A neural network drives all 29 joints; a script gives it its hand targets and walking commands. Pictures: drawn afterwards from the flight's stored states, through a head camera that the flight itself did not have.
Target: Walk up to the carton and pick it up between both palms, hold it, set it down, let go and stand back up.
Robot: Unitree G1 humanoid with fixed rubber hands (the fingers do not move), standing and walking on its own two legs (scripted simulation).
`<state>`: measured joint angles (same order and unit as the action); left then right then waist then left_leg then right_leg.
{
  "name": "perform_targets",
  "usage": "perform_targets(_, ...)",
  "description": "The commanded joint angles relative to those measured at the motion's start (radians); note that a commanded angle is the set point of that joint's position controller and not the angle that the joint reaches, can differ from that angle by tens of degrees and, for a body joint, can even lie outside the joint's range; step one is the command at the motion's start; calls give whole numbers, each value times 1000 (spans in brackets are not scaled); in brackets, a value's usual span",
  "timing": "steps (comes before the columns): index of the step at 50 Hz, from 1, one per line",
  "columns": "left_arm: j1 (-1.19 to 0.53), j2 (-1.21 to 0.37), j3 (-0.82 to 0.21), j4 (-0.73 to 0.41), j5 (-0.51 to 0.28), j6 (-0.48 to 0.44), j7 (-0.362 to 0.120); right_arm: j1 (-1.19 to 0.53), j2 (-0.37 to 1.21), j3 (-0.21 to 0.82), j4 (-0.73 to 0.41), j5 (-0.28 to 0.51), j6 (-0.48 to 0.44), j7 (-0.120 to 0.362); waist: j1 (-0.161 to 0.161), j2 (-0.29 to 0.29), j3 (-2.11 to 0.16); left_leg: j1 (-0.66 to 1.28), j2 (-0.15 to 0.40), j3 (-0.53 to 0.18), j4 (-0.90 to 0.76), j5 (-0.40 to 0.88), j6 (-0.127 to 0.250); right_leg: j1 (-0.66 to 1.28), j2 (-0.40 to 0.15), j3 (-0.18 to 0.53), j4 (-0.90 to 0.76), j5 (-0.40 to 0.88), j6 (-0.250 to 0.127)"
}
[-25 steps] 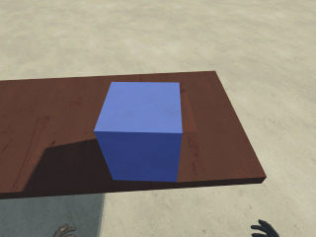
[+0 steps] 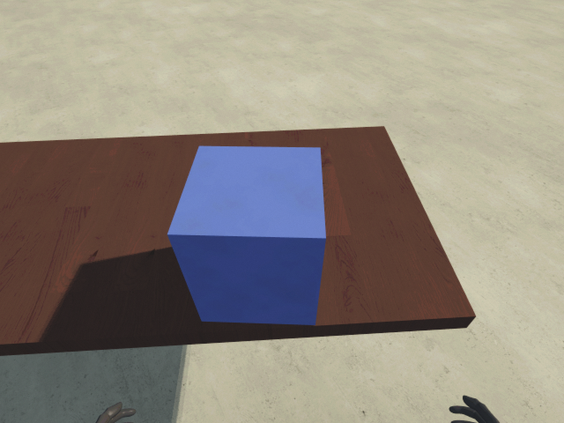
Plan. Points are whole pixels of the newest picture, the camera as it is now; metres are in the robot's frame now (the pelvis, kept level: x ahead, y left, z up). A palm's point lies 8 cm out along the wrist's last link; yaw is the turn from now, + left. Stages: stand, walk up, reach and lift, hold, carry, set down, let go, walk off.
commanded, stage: stand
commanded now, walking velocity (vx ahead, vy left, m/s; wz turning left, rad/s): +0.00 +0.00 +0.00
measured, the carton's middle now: (258, 237) +0.43 +0.03 +0.00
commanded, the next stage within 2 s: none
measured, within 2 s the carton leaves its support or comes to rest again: neither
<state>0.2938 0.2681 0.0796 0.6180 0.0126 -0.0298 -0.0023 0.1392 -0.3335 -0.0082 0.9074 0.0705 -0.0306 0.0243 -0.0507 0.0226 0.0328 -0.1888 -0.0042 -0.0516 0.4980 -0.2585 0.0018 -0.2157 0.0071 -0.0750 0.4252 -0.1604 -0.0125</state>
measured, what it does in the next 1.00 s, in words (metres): stands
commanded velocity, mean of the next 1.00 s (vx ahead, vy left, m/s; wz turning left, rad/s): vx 0.00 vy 0.00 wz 0.00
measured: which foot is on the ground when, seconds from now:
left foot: down 0.00-1.00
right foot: down 0.00-1.00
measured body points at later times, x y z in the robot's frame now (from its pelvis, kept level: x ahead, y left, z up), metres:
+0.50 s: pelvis +0.01 +0.00 +0.00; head +0.01 +0.00 +0.45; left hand +0.15 +0.27 -0.09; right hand +0.12 -0.29 -0.11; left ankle +0.01 +0.12 -0.74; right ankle +0.05 -0.11 -0.74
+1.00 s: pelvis +0.01 +0.00 +0.00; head +0.01 +0.01 +0.45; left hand +0.15 +0.27 -0.10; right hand +0.12 -0.29 -0.11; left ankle +0.01 +0.12 -0.74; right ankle +0.05 -0.11 -0.74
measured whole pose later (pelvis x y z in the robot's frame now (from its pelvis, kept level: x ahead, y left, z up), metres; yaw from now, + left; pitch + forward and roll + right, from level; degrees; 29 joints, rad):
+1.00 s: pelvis +0.01 +0.00 +0.00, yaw +0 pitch -2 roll -1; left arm 0.27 0.27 0.08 0.66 0.01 -0.03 0.00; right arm 0.14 -0.33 -0.01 0.91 0.07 -0.03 0.02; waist -0.05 0.01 0.03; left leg -0.19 0.00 -0.05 0.50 -0.27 0.00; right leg -0.22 0.01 -0.08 0.43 -0.17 -0.01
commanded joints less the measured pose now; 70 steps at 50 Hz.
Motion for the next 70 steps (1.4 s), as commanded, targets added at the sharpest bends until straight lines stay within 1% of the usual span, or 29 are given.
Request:
perform_targets(1,-94,222,44,4,-13,-37,-3,66,-188,-56,-26,-98,-27,-5,10,-121,-41,-29,122,-109,-163,29,27,52,-149,132,-88,-45,-20)
perform_targets(2,-48,221,47,-6,-21,-36,-6,14,-229,-54,-34,-99,-23,0,60,-92,-59,-27,138,-109,-158,12,36,66,-141,132,-109,-95,-21)
perform_targets(3,-30,248,52,11,-26,-33,2,20,-221,-59,-41,-98,-19,-7,44,-24,-28,-59,119,-87,-155,17,23,51,-152,139,-114,-94,-26)
perform_targets(11,-53,237,56,17,-16,-23,8,3,-191,-48,-28,-101,-18,1,41,-31,-9,-89,128,-108,-191,-52,33,57,-126,136,-97,-140,-9)
perform_targets(13,-34,258,58,14,-9,-21,4,-35,-215,-50,-47,-103,-17,4,80,-66,-57,-89,133,-124,-201,-85,38,98,-122,127,-73,-124,-21)
perform_targets(15,-36,264,62,15,-10,-34,-1,9,-225,-62,-37,-108,-25,-5,48,-11,-66,-53,112,-83,-162,9,21,80,-140,155,-78,-117,-23)
perform_targets(17,-84,254,61,7,-9,-28,6,-24,-204,-54,-50,-94,-35,1,42,-83,-46,-66,137,-122,-172,11,30,88,-137,133,-67,-46,-16)
perform_targets(18,-15,207,43,19,-20,-31,1,-1,-185,-42,-30,-93,-22,-6,83,-36,-42,-57,144,-114,-167,43,37,86,-137,137,-90,-95,-25)
perform_targets(19,-30,199,38,25,-22,-24,7,-6,-198,-46,-44,-82,-29,0,58,-82,-55,-51,137,-121,-179,10,27,99,-130,113,-96,-61,-20)
perform_targets(21,-109,207,42,-6,-13,-30,3,-12,-224,-48,-42,-90,-33,-8,57,4,-39,-43,138,-94,-163,78,22,95,-152,157,-99,15,-24)
perform_targets(24,-59,243,49,29,-5,-36,9,14,-204,-46,-25,-100,-24,-1,36,-76,-54,-30,139,-110,-171,114,25,80,-144,123,-67,50,-25)
perform_targets(27,-78,230,54,3,-10,-23,-2,0,-240,-53,-51,-87,-24,-10,55,15,-21,-69,136,-95,-164,74,18,73,-140,136,-80,-46,-19)
perform_targets(29,-67,209,39,19,-11,-32,5,-19,-207,-53,-38,-98,-20,-4,67,-40,-70,-36,144,-105,-181,32,19,119,-137,125,-69,-40,-27)
perform_targets(31,-92,215,55,35,-13,-32,6,5,-202,-45,-37,-90,-33,0,14,-20,-33,-26,145,-102,-178,90,27,69,-147,141,-79,27,-26)
perform_targets(32,-25,220,46,34,-23,-29,5,7,-250,-54,-25,-93,-32,-8,70,15,-94,-33,157,-132,-174,78,34,128,-141,134,-73,11,-31)
perform_targets(33,-42,221,51,25,-20,-33,-1,12,-236,-57,-31,-82,-32,-5,67,-61,-48,-49,152,-129,-180,110,33,101,-148,126,-73,33,-26)
perform_targets(34,-60,255,56,41,-17,-26,2,55,-233,-42,-4,-99,-18,-5,38,-57,-89,-10,139,-100,-174,131,21,130,-136,119,-60,31,-26)
perform_targets(42,-48,219,52,59,-22,-25,5,8,-217,-46,-11,-95,-30,-23,47,34,-81,-32,151,-134,-200,60,37,122,-145,141,-72,-31,-29)
perform_targets(43,-57,201,41,51,-12,-14,3,-24,-220,-52,-29,-87,-31,-14,70,-27,-52,-36,160,-122,-201,87,35,121,-149,130,-68,1,-27)
perform_targets(50,-81,236,45,63,-11,-28,-3,-12,-240,-50,-21,-95,-23,-17,58,-70,-45,-41,144,-123,-184,135,27,98,-135,118,-78,32,-31)
perform_targets(52,-62,238,55,63,-11,-23,10,-1,-219,-42,-21,-102,-21,-14,51,-2,-71,-15,133,-68,-161,92,27,123,-144,142,-75,84,-32)
perform_targets(55,-50,217,47,85,-20,-29,10,20,-233,-48,-2,-87,-30,-17,57,-86,-70,-33,144,-94,-185,85,32,142,-159,145,-91,67,-42)
perform_targets(56,-50,211,39,89,-18,-20,8,12,-213,-44,1,-90,-33,-21,44,-3,-110,28,140,-87,-178,158,28,141,-147,141,-66,87,-29)
perform_targets(60,-88,225,53,59,-9,-21,6,-24,-231,-45,-10,-84,-23,-17,58,-43,-76,-46,144,-104,-177,113,33,141,-136,124,-64,46,-21)
perform_targets(62,-59,231,54,75,-9,-25,3,-22,-243,-49,-12,-99,-17,-15,62,36,-40,-49,149,-97,-190,92,24,126,-158,142,-76,11,-32)
perform_targets(63,-59,235,48,90,-20,-22,5,28,-240,-53,-5,-88,-24,-21,45,-50,-61,-18,139,-107,-198,77,19,91,-137,135,-89,-27,-25)
perform_targets(65,-19,215,45,88,-24,-33,6,-21,-221,-41,-22,-88,-26,-16,71,0,-77,-33,161,-130,-205,74,39,145,-148,132,-88,-20,-24)
perform_targets(67,-104,237,50,77,-8,-23,8,-9,-229,-48,-5,-86,-20,-15,42,-78,-57,-5,137,-105,-184,72,18,81,-137,147,-98,3,-32)
perform_targets(70,-78,231,42,92,-17,-22,9,11,-233,-47,-1,-88,-21,-19,33,9,-43,-34,151,-121,-209,39,24,103,-156,128,-81,11,-28)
